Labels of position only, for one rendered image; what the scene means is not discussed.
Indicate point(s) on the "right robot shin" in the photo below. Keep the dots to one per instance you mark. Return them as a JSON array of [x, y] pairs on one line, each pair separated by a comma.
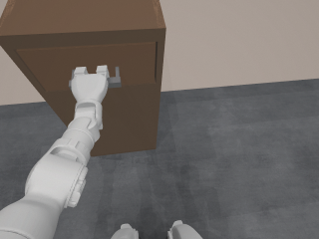
[[178, 222]]

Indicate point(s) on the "cabinet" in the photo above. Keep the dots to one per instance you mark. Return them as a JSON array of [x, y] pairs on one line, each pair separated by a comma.
[[130, 113]]

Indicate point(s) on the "robot left upper arm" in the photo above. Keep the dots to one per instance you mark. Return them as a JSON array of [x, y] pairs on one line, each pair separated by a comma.
[[57, 183]]

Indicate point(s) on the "handle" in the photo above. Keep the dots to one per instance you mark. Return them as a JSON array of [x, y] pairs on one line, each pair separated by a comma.
[[113, 82]]

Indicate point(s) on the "robot left thigh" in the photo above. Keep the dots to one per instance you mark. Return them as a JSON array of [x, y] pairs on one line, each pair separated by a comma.
[[126, 233]]

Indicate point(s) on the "robot left forearm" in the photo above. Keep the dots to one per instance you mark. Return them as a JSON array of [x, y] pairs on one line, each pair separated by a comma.
[[79, 138]]

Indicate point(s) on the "drawer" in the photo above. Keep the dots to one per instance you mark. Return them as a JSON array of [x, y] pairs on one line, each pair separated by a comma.
[[53, 66]]

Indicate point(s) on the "robot left hand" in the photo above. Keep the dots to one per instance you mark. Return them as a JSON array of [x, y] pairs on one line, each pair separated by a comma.
[[87, 86]]

